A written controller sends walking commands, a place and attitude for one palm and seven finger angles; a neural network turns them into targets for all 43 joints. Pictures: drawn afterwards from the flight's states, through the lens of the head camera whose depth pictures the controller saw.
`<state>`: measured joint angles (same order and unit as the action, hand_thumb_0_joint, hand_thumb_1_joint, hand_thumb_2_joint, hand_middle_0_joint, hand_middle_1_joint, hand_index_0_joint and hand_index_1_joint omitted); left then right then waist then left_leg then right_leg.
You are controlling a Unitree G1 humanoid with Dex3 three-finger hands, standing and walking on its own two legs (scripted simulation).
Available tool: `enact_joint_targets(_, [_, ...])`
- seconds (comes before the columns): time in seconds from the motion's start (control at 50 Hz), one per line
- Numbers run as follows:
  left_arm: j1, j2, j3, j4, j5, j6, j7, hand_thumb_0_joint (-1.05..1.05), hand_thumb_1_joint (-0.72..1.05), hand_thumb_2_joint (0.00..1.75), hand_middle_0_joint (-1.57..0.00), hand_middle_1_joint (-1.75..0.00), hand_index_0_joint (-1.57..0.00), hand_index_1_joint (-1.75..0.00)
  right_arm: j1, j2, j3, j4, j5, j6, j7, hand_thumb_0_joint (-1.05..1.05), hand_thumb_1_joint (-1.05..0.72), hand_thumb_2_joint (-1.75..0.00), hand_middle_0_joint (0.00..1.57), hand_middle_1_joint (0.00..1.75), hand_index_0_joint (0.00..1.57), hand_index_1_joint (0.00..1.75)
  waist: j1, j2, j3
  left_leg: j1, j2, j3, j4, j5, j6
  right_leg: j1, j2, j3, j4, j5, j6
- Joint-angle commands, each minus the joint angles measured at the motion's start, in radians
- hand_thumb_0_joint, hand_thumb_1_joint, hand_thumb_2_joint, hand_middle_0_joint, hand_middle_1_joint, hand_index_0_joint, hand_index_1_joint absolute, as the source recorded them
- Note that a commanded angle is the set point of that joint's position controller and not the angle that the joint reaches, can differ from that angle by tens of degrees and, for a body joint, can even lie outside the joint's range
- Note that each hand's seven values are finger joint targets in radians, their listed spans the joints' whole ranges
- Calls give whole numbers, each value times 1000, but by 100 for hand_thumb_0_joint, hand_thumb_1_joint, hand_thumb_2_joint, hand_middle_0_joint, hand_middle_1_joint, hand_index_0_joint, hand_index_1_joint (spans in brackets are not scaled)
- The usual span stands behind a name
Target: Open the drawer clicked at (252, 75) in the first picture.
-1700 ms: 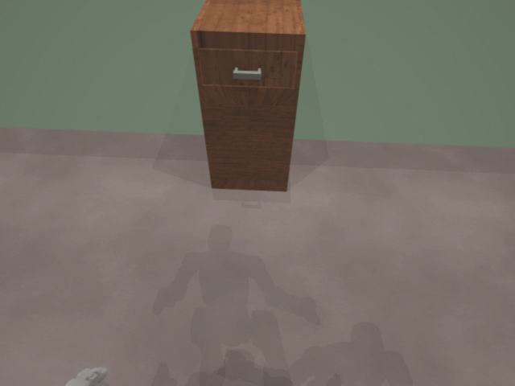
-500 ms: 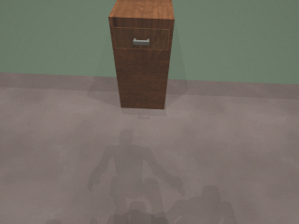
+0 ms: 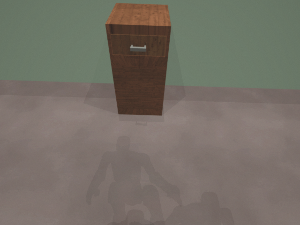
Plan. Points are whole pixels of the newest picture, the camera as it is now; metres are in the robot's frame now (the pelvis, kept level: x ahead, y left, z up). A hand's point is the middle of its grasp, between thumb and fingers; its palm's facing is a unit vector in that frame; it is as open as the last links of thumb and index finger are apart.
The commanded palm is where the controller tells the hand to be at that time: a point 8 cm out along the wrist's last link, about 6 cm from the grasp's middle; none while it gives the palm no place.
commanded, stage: walk to a spot facing it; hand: left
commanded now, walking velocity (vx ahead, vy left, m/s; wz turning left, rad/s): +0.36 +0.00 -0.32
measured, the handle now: (138, 47) +1.18 +0.16 -0.09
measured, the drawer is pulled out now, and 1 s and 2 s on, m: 0.00 0.00 0.00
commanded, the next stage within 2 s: turn to face it in 0.70 s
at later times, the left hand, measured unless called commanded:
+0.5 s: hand (114, 214) +0.20 +0.13 -0.19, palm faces -0.09 -0.98 -0.18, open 7.4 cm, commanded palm none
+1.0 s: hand (114, 152) +0.43 +0.18 -0.18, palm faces -0.14 -0.98 -0.16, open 7.4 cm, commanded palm none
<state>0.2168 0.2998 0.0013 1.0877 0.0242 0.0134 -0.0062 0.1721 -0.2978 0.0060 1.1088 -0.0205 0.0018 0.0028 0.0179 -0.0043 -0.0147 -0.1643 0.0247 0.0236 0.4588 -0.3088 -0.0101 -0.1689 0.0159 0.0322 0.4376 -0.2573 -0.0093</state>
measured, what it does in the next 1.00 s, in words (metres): walks ahead: right foot, then left foot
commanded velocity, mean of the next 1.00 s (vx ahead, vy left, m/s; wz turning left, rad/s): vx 0.26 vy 0.00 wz -0.07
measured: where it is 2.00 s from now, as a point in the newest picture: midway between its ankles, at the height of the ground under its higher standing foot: (156, 191)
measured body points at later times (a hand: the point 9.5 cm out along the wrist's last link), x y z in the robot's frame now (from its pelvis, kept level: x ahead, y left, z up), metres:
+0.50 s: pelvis +0.16 -0.04 -0.01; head +0.17 -0.03 +0.44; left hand +0.21 +0.19 -0.17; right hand +0.08 -0.27 -0.16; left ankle +0.12 +0.09 -0.66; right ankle +0.15 -0.14 -0.74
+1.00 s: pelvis +0.36 +0.01 +0.00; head +0.38 +0.04 +0.45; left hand +0.44 +0.23 -0.17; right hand +0.33 -0.22 -0.14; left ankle +0.37 +0.07 -0.74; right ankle +0.35 -0.14 -0.67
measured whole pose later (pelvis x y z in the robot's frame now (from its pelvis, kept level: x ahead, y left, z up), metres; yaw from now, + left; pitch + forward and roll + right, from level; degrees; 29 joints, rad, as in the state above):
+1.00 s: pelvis +0.36 +0.01 +0.00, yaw -11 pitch -1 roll -2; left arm 0.24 0.19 0.07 1.06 0.03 -0.01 0.01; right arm 0.29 -0.14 -0.03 1.08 -0.01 -0.08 -0.04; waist 0.00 -0.04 0.04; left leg -0.17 0.03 0.22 0.41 -0.23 0.08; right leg -0.50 -0.08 -0.07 1.03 -0.27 0.03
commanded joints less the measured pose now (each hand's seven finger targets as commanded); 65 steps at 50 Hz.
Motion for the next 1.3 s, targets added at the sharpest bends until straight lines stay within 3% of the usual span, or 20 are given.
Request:
enact_joint_targets(0.0, [58,139,40,-55,-5,-7,-4,0,90,90,-20,-30,-20,-30,64,-95,-34,-54,-5,-18,-5,0,-90,-90,20,30,20,30,-18,-73,140,-105,41,-19,1,-223,23,-144,-129,235,-154,-401,-88])
enact_joint_targets(0.08, [21,43,38,-101,-8,-28,-15,0,90,90,-20,-30,-20,-30,225,-154,-66,-26,-3,-46,-18,0,-90,-90,20,30,20,30,-83,204,114,154,263,-294,-218,-260,138,-394,22,-4,272,-178,-42])
enact_joint_targets(0.12, [-86,32,44,-153,-1,-41,-13,0,90,90,-20,-30,-20,-30,312,-138,-75,-12,0,-63,-24,0,-90,-90,20,30,20,30,-115,181,168,234,385,-371,-290,-77,224,-577,-50,-11,503,-244,-17])
enact_joint_targets(0.2, [-51,-35,47,-145,-5,-48,-28,0,90,90,-20,-30,-20,-30,255,-85,-69,-15,-9,-78,-30,0,-90,-90,20,30,20,30,-50,118,164,176,346,-146,-217,249,187,-467,-120,-49,406,-211,-15])
enact_joint_targets(0.28, [210,-49,59,-46,-2,-51,-31,0,90,90,-20,-30,-20,-30,203,-74,-70,-6,0,-76,-24,0,-90,-90,20,30,20,30,73,41,43,-44,196,81,50,333,88,48,0,-202,147,53,-38])
enact_joint_targets(0.3, [338,-6,74,-6,4,-59,-20,0,90,90,-20,-30,-20,-30,198,-54,-67,-13,10,-80,-18,0,-90,-90,20,30,20,30,128,-35,-9,-150,147,144,245,333,59,216,-42,-133,111,35,-63])
enact_joint_targets(0.32, [447,94,103,19,9,-73,-2,0,90,90,-20,-30,-20,-30,194,22,-52,-40,20,-88,-8,0,-90,-90,20,30,20,30,165,-276,-54,-354,63,182,548,41,24,335,-283,250,-49,-124,-160])
enact_joint_targets(0.34, [457,142,107,19,-11,-74,7,0,90,90,-20,-30,-20,-30,161,31,-52,-76,18,-88,-8,0,-90,-90,20,30,20,30,137,-305,-60,-469,27,107,759,-247,22,329,-430,564,-212,-147,-236])
enact_joint_targets(0.36, [387,135,109,1,-15,-71,14,0,90,90,-20,-30,-20,-30,120,29,-60,-78,13,-81,-7,0,-90,-90,20,30,20,30,119,-199,1,-526,75,35,841,-217,30,275,-436,551,-224,-220,-265])
enact_joint_targets(0.42, [189,24,74,-48,-2,-75,22,0,90,90,-20,-30,-20,-30,104,67,-62,-63,-2,-63,1,0,-90,-90,20,30,20,30,23,-46,124,-447,150,-2,780,-51,19,-44,-356,315,-245,-190,-194])
enact_joint_targets(0.5, [153,-5,63,-41,7,-86,23,0,90,90,-20,-30,-20,-30,175,114,-64,-54,-3,-33,10,0,-90,-90,20,30,20,30,-45,-84,124,-349,139,50,581,30,-10,-146,-273,86,-266,-30,-156])
enact_joint_targets(0.68, [177,-2,75,-18,2,-79,19,0,90,90,-20,-30,-20,-30,161,75,-77,-93,1,-75,14,0,-90,-90,20,30,20,30,-66,-16,92,-18,54,128,101,120,2,-125,-200,-8,-47,74,-105])
enact_joint_targets(0.7, [187,-37,68,-24,-2,-77,17,0,90,90,-20,-30,-20,-30,292,14,-91,-56,-6,-82,2,0,-90,-90,20,30,20,30,-118,115,29,156,110,34,30,81,23,-191,-136,-48,185,115,-76])
enact_joint_targets(0.72, [226,-99,62,-41,-15,-73,8,0,90,90,-20,-30,-20,-30,410,-105,-119,-34,-22,-87,-10,0,-90,-90,20,30,20,30,-135,391,-66,303,383,-327,-114,61,112,-370,-5,-164,524,-197,-19])
enact_joint_targets(0.74, [184,-85,60,-72,-6,-75,11,0,90,90,-20,-30,-20,-30,432,-117,-112,-28,-12,-71,-16,0,-90,-90,20,30,20,30,-130,362,-71,282,467,-455,-216,32,160,-440,4,-77,727,-338,-26])
enact_joint_targets(0.86, [170,-140,59,-19,6,-42,10,0,90,90,-20,-30,-20,-30,218,87,-58,-53,0,-99,-38,0,-90,-90,20,30,20,30,-13,93,46,-8,287,2,-186,649,114,-346,-125,-55,735,-41,31])
enact_joint_targets(1.04, [26,-117,48,-71,0,-12,29,0,90,90,-20,-30,-20,-30,240,47,-58,-23,2,-61,-39,0,-90,-90,20,30,20,30,-28,137,21,77,233,-3,-129,781,149,-268,-95,-118,364,-11,60])
enact_joint_targets(1.18, [37,-80,55,-76,-7,-29,40,0,90,90,-20,-30,-20,-30,243,50,-68,-5,6,-27,-39,0,-90,-90,20,30,20,30,-3,67,17,7,197,-67,14,561,95,-25,-92,-118,-5,155,43])
enact_joint_targets(1.24, [155,37,69,-47,-7,-42,52,0,90,90,-20,-30,-20,-30,239,118,-62,-40,19,-14,-33,0,-90,-90,20,30,20,30,19,-201,-49,-246,7,61,361,-274,-16,173,-470,146,-61,682,-164])
enact_joint_targets(1.28, [74,-14,66,-61,-5,-36,61,0,90,90,-20,-30,-20,-30,207,116,-68,-34,13,15,-31,0,-90,-90,20,30,20,30,0,-210,13,-256,44,-6,553,-260,-13,39,-420,108,-125,506,-187])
